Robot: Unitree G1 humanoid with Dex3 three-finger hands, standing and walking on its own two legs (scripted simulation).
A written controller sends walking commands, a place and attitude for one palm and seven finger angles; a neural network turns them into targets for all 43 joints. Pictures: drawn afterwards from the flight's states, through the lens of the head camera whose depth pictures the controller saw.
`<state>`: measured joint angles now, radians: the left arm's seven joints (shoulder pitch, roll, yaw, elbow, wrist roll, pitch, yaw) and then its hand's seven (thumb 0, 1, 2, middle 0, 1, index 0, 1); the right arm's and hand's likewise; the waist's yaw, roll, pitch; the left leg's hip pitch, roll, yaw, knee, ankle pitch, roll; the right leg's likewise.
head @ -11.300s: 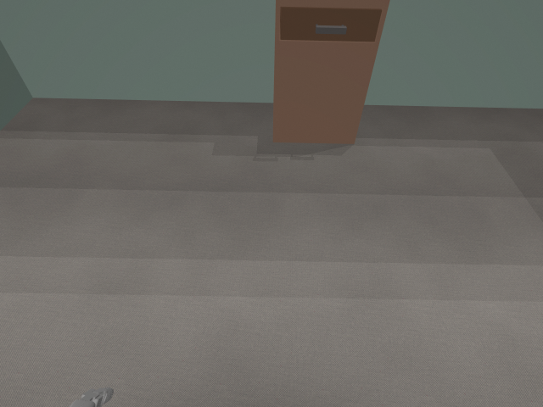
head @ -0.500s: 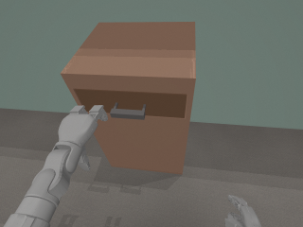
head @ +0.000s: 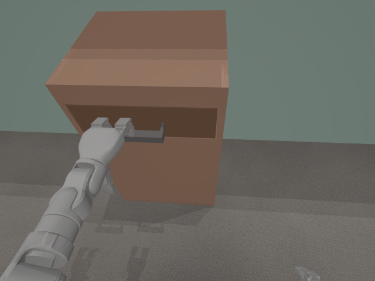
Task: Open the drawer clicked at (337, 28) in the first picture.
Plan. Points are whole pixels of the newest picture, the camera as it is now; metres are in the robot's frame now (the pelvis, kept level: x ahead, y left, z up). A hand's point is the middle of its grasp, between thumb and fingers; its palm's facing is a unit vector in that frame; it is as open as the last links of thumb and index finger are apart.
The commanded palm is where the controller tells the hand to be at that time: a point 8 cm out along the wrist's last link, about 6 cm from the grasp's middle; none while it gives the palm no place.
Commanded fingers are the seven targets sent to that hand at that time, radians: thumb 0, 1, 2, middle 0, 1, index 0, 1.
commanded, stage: move the hooked fingers above the handle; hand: left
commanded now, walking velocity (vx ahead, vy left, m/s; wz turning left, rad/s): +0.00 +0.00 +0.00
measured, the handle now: (142, 130) +0.54 +0.19 -0.08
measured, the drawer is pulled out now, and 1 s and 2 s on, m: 0.00 0.00 0.00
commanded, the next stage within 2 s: none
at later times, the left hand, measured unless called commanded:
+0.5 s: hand (125, 137) +0.45 +0.20 +0.01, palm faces +0.02 -0.04 -1.00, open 13.8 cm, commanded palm +0.43 +0.21 +0.06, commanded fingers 0.00 -0.50 0.30 -0.30 -1.20 -0.30 -1.20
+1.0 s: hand (147, 126) +0.50 +0.15 -0.01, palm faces +0.08 -0.02 -1.00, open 13.6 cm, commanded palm +0.48 +0.20 +0.04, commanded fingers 0.00 -0.50 0.30 -0.30 -1.20 -0.30 -1.20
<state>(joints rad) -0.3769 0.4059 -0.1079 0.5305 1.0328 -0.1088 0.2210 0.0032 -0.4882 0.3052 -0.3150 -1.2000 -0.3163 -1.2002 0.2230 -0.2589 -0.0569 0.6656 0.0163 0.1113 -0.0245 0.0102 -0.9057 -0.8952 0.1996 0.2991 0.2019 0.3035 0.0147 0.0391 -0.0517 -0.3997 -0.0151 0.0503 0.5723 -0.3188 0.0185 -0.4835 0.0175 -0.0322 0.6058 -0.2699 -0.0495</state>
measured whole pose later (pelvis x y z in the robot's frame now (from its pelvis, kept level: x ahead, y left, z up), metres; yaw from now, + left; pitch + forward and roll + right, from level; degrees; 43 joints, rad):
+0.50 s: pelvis +0.00 +0.02 -0.01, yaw +0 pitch +15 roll +0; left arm -0.67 0.37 -0.09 0.90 1.12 -0.10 0.39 0.00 -0.49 0.31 -0.32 -1.20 -0.32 -1.20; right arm 0.28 -0.24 -0.07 0.69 0.00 0.11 0.00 0.01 -0.91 -0.89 0.20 0.30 0.20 0.30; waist -0.06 0.03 -0.11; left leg -0.59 -0.02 0.06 0.70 -0.37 0.04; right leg -0.66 0.01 -0.02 0.70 -0.30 -0.03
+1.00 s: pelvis -0.01 +0.03 -0.04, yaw -1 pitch +22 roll +0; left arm -0.91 0.34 -0.07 1.14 1.16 0.00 0.53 0.00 -0.49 0.31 -0.40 -1.27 -0.34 -1.25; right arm 0.34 -0.26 -0.05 0.72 -0.03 0.11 0.02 0.01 -0.91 -0.89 0.20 0.30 0.20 0.30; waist -0.16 0.06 -0.15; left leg -0.82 -0.01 0.07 0.87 -0.43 0.05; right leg -0.88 0.01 -0.02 0.83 -0.33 -0.02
